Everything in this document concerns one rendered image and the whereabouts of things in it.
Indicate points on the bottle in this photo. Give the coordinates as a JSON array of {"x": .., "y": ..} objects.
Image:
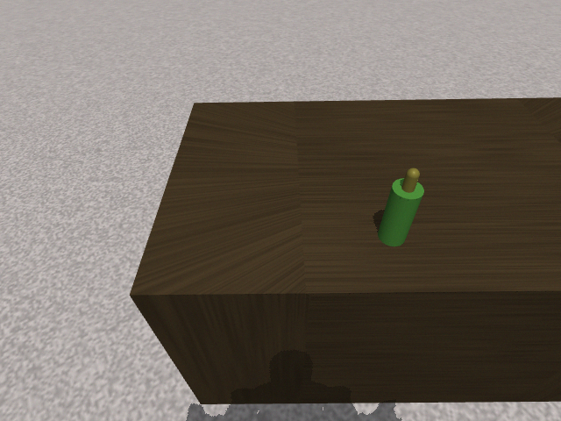
[{"x": 402, "y": 204}]

